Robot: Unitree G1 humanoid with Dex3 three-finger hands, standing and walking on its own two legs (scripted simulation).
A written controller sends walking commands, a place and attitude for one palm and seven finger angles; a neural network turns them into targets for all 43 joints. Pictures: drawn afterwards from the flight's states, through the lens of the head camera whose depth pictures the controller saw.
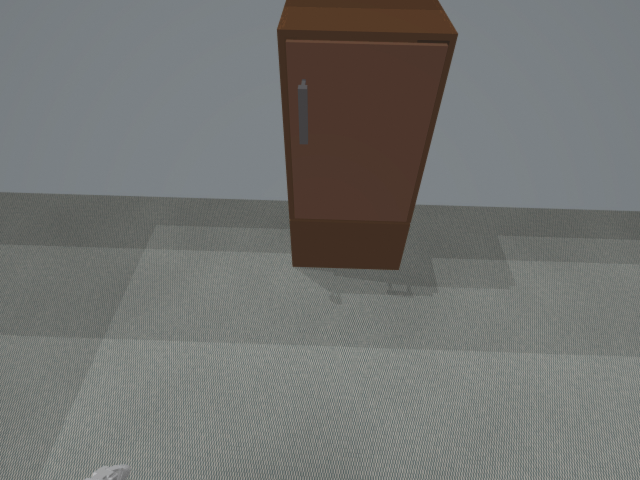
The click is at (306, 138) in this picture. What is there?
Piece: cupboard door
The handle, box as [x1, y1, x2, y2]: [298, 79, 307, 143]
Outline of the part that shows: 302,79 301,84 298,85 299,141 300,143 307,143 307,91 305,79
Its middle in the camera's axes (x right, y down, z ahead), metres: -0.05 -0.34 +1.04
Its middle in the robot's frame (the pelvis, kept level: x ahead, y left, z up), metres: +1.01 +0.10 -0.05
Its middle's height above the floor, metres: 0.72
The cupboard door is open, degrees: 0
